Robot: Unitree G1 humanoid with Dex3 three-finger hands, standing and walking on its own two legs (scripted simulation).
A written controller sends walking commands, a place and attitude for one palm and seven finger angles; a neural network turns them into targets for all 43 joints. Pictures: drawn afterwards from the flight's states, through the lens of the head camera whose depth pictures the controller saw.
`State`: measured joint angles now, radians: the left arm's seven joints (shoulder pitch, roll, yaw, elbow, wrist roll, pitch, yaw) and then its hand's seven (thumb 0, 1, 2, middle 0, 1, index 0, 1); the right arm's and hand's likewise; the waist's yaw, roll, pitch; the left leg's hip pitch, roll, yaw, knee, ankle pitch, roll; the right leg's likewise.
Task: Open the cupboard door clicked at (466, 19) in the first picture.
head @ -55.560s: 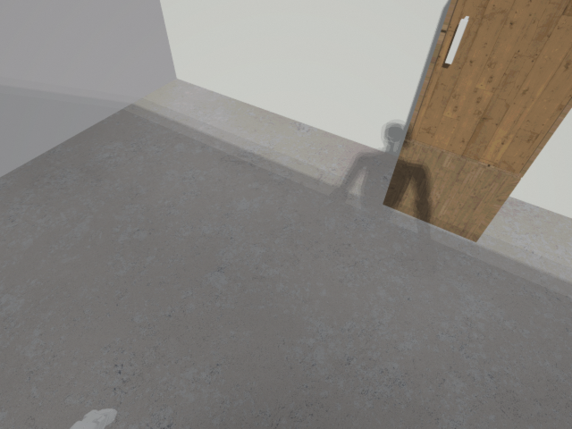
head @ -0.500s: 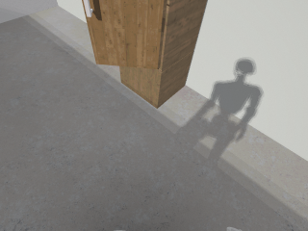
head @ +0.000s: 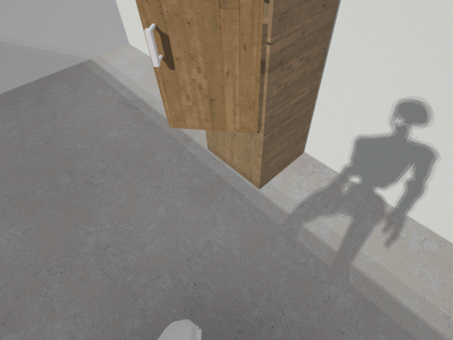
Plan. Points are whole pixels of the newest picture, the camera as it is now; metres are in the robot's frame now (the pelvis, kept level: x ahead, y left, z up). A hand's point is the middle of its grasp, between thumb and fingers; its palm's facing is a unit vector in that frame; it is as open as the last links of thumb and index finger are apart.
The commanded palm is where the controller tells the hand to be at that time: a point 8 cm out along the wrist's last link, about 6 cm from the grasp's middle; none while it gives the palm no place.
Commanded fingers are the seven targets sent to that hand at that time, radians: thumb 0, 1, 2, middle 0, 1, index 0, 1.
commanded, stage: take the last steps up to it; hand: left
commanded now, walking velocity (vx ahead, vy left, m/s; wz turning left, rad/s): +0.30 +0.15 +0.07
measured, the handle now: (154, 45) +1.00 +0.31 +0.05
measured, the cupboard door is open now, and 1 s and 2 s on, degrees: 38 38 38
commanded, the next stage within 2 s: come to a stop and stand still in 0.86 s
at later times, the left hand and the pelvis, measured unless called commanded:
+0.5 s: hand (105, 304) +0.22 +0.30 -0.18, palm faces +0.04 -0.98 -0.20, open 7.4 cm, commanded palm none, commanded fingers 0.00 0.90 0.90 -0.20 -0.30 -0.20 -0.30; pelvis +0.18 +0.12 -0.01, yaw -1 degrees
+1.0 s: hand (129, 227) +0.41 +0.30 -0.18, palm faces +0.02 -0.98 -0.21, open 7.1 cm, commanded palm none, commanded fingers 0.00 0.90 0.90 -0.20 -0.30 -0.20 -0.30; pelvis +0.37 +0.12 -0.01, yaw -2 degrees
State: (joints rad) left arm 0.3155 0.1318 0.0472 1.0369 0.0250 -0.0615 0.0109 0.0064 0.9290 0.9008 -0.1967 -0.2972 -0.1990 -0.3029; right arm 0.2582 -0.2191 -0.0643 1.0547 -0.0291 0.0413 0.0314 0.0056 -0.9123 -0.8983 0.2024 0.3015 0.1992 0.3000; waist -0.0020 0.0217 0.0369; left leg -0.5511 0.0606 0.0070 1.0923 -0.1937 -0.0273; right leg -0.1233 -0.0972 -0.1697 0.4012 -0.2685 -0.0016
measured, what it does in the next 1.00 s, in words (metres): walks ahead: left foot, then right foot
